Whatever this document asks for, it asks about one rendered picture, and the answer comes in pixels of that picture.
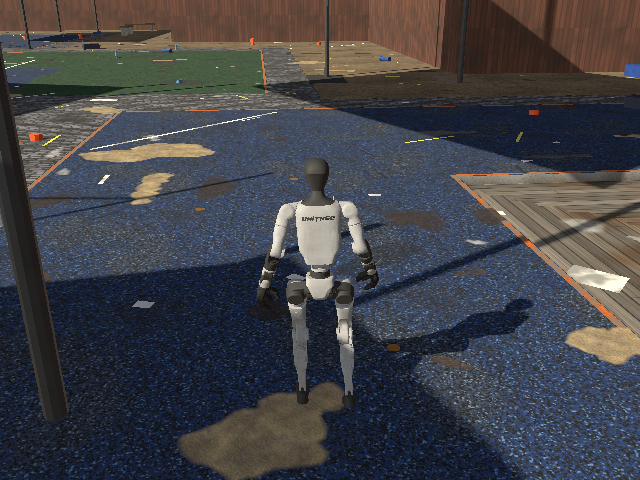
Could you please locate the robot right forearm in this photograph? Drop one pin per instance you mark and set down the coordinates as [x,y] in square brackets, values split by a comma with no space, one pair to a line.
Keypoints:
[368,261]

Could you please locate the right robot upper arm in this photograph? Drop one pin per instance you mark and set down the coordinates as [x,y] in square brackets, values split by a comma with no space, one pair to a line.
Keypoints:
[349,210]

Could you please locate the robot left forearm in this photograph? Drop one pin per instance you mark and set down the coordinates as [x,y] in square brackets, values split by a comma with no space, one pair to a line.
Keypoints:
[269,269]

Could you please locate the robot left hand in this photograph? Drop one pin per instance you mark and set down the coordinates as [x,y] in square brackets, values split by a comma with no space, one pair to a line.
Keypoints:
[262,294]

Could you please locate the robot right foot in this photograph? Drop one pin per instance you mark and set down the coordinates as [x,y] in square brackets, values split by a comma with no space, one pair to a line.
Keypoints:
[349,400]

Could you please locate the robot right hand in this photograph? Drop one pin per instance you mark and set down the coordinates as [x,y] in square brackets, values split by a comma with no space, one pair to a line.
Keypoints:
[364,276]

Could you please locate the left robot upper arm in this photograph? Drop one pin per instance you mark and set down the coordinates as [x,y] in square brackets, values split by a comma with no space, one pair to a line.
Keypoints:
[286,212]

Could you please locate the right robot shin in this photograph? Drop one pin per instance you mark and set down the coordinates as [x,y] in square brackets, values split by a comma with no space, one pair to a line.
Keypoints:
[347,362]

